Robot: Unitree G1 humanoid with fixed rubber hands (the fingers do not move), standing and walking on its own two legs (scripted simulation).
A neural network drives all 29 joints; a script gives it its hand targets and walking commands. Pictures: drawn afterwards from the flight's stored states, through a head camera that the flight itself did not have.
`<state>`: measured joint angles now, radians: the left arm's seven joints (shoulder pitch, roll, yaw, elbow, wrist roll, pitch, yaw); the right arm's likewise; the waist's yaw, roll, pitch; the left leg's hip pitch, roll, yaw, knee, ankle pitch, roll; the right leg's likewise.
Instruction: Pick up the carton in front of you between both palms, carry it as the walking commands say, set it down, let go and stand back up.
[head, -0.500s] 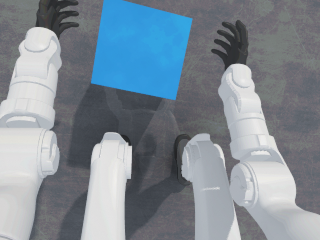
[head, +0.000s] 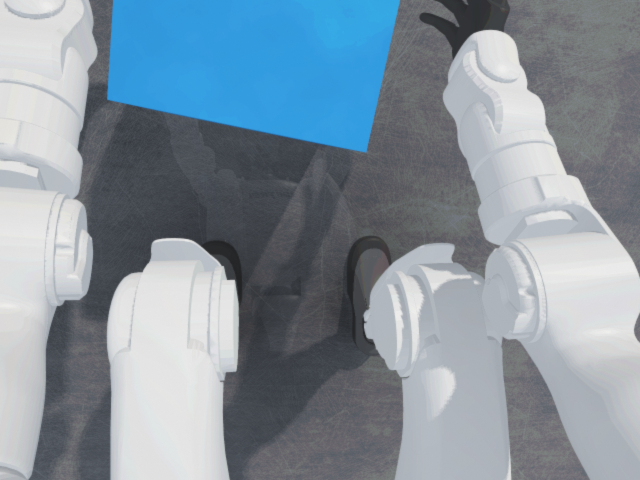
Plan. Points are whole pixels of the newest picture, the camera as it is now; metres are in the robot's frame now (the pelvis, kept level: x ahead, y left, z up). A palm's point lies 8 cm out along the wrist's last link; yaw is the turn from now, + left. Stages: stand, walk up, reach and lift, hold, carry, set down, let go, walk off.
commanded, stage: reach and lift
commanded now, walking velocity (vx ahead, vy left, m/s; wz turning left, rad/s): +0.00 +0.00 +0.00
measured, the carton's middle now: (261, 33) +0.52 +0.08 -0.25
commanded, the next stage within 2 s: none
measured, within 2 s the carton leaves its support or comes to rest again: leaves its support in 0.72 s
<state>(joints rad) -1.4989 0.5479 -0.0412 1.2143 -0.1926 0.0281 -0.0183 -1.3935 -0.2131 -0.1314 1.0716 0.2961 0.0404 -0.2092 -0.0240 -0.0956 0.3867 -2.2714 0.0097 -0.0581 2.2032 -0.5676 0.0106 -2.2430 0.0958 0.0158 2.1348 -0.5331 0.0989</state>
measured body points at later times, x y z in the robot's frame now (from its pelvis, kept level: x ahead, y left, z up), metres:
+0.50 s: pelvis +0.00 +0.00 +0.00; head +0.36 +0.07 +0.25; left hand +0.55 +0.23 -0.18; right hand +0.54 -0.08 -0.17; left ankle +0.11 +0.12 -0.34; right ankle +0.13 -0.13 -0.34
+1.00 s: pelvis +0.00 -0.01 +0.04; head +0.29 +0.08 +0.37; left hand +0.51 +0.23 -0.07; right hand +0.52 -0.07 -0.05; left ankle +0.11 +0.12 -0.34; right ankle +0.13 -0.14 -0.34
